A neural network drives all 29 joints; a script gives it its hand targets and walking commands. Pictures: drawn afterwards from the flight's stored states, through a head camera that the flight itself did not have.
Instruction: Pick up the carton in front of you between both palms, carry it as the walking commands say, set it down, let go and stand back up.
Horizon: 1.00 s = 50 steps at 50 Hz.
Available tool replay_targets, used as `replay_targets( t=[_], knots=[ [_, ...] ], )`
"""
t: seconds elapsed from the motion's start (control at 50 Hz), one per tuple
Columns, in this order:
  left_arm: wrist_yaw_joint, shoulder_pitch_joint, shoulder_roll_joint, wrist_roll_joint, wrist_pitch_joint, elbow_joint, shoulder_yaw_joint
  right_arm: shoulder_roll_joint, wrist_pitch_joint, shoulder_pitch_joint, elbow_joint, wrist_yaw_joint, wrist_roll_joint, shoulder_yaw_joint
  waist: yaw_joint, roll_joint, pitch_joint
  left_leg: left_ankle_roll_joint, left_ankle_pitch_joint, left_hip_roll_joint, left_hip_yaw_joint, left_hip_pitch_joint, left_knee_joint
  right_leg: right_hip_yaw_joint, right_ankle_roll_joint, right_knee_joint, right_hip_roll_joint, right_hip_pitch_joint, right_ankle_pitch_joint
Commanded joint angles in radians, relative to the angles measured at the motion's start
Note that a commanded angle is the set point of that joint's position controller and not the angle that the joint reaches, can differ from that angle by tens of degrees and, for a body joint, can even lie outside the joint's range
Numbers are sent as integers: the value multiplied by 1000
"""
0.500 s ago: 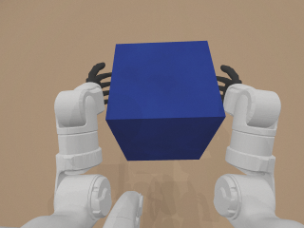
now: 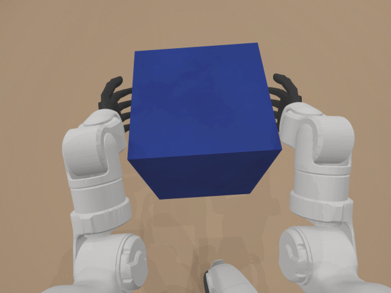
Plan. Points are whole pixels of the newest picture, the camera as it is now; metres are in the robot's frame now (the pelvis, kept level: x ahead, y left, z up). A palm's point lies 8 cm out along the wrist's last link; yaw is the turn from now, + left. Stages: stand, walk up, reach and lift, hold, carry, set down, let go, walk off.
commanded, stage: carry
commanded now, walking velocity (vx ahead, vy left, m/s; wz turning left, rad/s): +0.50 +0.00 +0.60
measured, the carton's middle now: (200, 133) +0.41 -0.07 +0.07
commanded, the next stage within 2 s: none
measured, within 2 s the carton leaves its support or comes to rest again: neither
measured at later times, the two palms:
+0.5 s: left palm (38, 62) +0.63 +0.25 +0.11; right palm (168, 41) +0.67 -0.04 +0.11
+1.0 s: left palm (105, 3) +0.90 +0.12 +0.09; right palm (206, 6) +0.84 -0.17 +0.09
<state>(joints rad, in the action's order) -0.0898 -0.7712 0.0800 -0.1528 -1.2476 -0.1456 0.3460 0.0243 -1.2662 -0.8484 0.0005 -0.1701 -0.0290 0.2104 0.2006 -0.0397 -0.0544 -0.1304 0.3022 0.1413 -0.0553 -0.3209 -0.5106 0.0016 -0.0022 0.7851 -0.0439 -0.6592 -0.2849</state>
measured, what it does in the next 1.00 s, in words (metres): walks ahead: right foot, then left foot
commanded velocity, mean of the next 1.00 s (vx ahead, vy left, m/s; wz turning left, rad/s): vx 0.50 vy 0.00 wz -0.50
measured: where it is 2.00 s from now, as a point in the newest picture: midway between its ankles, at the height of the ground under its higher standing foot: (190, 118)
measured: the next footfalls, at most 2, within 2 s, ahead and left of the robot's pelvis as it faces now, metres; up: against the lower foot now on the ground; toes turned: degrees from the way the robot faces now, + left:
right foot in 0.06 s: +0.20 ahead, -0.10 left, +0.00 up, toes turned +4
left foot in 0.44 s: +0.36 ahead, +0.15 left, +0.00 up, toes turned +12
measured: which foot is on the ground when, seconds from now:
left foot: down 0.00-0.06, up 0.08-0.42, down 0.44-0.82, up 0.84-1.00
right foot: up 0.00-0.04, down 0.06-0.44, up 0.46-0.82, down 0.84-1.00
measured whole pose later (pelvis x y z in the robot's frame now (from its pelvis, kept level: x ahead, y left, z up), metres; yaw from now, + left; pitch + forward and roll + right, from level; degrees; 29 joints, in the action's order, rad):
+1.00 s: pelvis +0.61 +0.02 +0.00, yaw -13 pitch +4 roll -1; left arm -0.10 -0.16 0.13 -0.12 -1.21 -0.35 0.10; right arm -0.13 -1.23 -0.15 -0.35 -0.08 0.11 0.11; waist -0.03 0.00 0.09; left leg 0.06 0.41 -0.11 0.04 -0.49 -1.18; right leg 0.13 -0.11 0.40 -0.09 -0.30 -0.18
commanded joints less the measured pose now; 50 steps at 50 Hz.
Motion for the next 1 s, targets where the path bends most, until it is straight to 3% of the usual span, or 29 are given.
replay_targets(
  t=[0.0, 0.02, 0.04, 0.06, 0.08, 0.12, 0.18, 0.26, 0.3, 0.34, 0.36, 0.38, 0.4, 0.42, 0.44, 0.48, 0.52, 0.56, 0.62, 0.7, 0.74, 0.76, 0.78, 0.8, 0.82, 0.84, 0.86, 0.9, 0.98],
  knots=[
    [108, -616, 714, 267, -30, 104, -624, -1033, -20, -764, -53, 295, -491, -649, -189, -4, 625, 2, -637, -148, -90, 22, -293, -30, -61, -375, 89, 703, 386],
    [115, -606, 710, 284, -44, 140, -627, -1022, -33, -766, -19, 294, -471, -626, -236, 162, 657, 46, -174, -95, -80, -225, -471, -286, -153, -362, 311, 921, 592],
    [121, -585, 702, 301, -61, 193, -616, -994, -50, -738, 44, 289, -439, -585, -234, 295, 724, 65, 295, -50, -20, -387, -701, -501, -263, -321, 502, 1060, 647],
    [130, -603, 709, 328, -77, 216, -625, -972, -61, -707, 102, 282, -406, -547, -221, 204, 676, 59, 275, -79, -31, -430, -768, -493, -277, -337, 490, 1019, 595],
    [142, -673, 763, 366, -74, 160, -646, -1004, -62, -760, 35, 282, -416, -543, -228, 124, 646, 68, 187, -121, -26, -435, -704, -423, -233, -344, 442, 972, 487],
    [165, -855, 875, 485, -82, 61, -697, -1020, -74, -826, -6, 270, -387, -524, -237, 86, 565, 93, 110, -146, -3, -436, -609, -372, -192, -413, 371, 869, 436],
    [187, -933, 982, 578, -107, 64, -725, -1006, -80, -728, 51, 239, -296, -455, -249, 109, 552, 118, 82, -139, 50, -379, -452, -328, -181, -470, 337, 844, 435],
    [253, -798, 1097, 605, -93, 350, -675, -965, -49, -501, 239, 211, -105, -343, -258, 159, 512, 140, -5, -102, 147, -270, -144, -188, -139, -445, 249, 802, 617],
    [285, -777, 1151, 604, -39, 429, -644, -1002, -10, -483, 274, 223, -72, -332, -252, 193, 490, 140, -108, -84, 186, -121, -2, -119, -105, -418, 231, 718, 671],
    [301, -758, 1197, 595, 12, 449, -628, -1057, 31, -505, 258, 240, -85, -362, -214, 190, 508, 136, -250, -101, 214, 144, 140, -39, -75, -333, 199, 590, 660],
    [303, -729, 1209, 583, 31, 448, -625, -1083, 48, -506, 243, 247, -98, -384, -205, 173, 543, 124, -270, -138, 188, 328, 176, 4, -53, -240, 169, 487, 594],
    [302, -709, 1215, 572, 42, 432, -627, -1110, 63, -493, 224, 252, -109, -405, -179, 93, 575, 65, -237, -284, 49, 552, 175, 29, -13, -93, 144, 274, 373],
    [302, -682, 1226, 570, 43, 402, -647, -1102, 78, -474, 204, 254, -119, -416, -177, -179, 616, -37, -434, -567, -290, 722, 150, 72, 30, 143, 61, 10, -187],
    [295, -621, 1211, 558, 43, 387, -663, -1117, 84, -433, 182, 255, -126, -432, -166, -188, 622, -97, -452, -612, -363, 712, 152, 25, 13, 302, 53, -78, -278],
    [287, -577, 1222, 550, 46, 347, -683, -1141, 88, -380, 128, 258, -138, -458, -162, -98, 617, -98, -451, -601, -315, 700, 151, -9, -3, 354, 92, -111, -245],
    [270, -492, 1241, 537, 61, 232, -730, -1218, 105, -389, -47, 268, -200, -550, -174, -25, 567, -27, -435, -565, -197, 587, 203, -22, 11, 326, 151, -103, -159],
    [246, -323, 1242, 491, 81, 148, -758, -1246, 118, -354, -209, 281, -256, -624, -171, -73, 538, 36, -511, -511, -53, 564, 226, 19, 21, 198, 138, -64, -81],
    [217, -193, 1204, 440, 100, 10, -803, -1256, 122, -241, -301, 301, -297, -698, -166, -134, 518, 54, -641, -477, 50, 597, 212, 63, 24, 81, 110, -68, -18],
    [179, 1, 1115, 360, 120, -127, -874, -1218, 125, -52, -379, 334, -334, -782, -163, -150, 491, 73, -781, -432, 167, 623, 189, 129, 18, -67, 59, -22, 88],
    [175, 208, 1020, 310, 118, -233, -936, -1124, 119, 141, -435, 364, -334, -825, -170, -151, 441, 118, -1055, -413, 317, 563, 123, 248, -27, -266, -33, 168, 267],
    [187, 256, 994, 326, 99, -271, -934, -1065, 99, 179, -479, 364, -332, -823, -186, -182, 448, 142, -1126, -402, 365, 470, -65, 295, -64, -321, -85, 375, 296],
    [192, 255, 989, 331, 85, -272, -934, -1033, 88, 201, -486, 365, -324, -819, -203, -160, 466, 163, -1055, -377, 404, 348, -254, 288, -98, -397, -85, 561, 353],
    [196, 274, 979, 337, 71, -266, -931, -993, 76, 183, -489, 369, -319, -813, -239, -105, 473, 180, -805, -353, 367, 114, -449, 159, -146, -404, -6, 776, 366],
    [201, 257, 954, 345, 58, -261, -932, -987, 63, 182, -492, 372, -309, -817, -225, 115, 512, 204, -2, -251, 313, -195, -681, -212, -243, -333, 249, 997, 547],
    [210, 262, 936, 363, 44, -238, -936, -963, 51, 208, -476, 370, -304, -815, -228, 191, 587, 207, 272, -175, 195, -408, -921, -540, -373, -360, 410, 1109, 674],
    [217, 226, 946, 397, 37, -259, -955, -962, 51, 203, -464, 369, -301, -803, -231, 116, 572, 183, 248, -207, 64, -450, -980, -536, -392, -394, 397, 1043, 659],
    [226, 194, 973, 432, 38, -283, -980, -968, 52, 190, -505, 363, -296, -798, -227, 57, 520, 177, 194, -255, 30, -460, -918, -432, -351, -436, 354, 979, 553],
    [244, 181, 997, 452, 28, -255, -978, -995, 49, 213, -464, 349, -249, -792, -209, 21, 412, 179, 101, -296, 32, -361, -688, -291, -251, -527, 300, 736, 384],
    [274, 203, 972, 465, 28, -198, -970, -1029, 61, 263, -385, 335, -221, -795, -202, 104, 363, 207, 13, -266, 111, -260, -393, -178, -222, -585, 248, 578, 328]
  ],
)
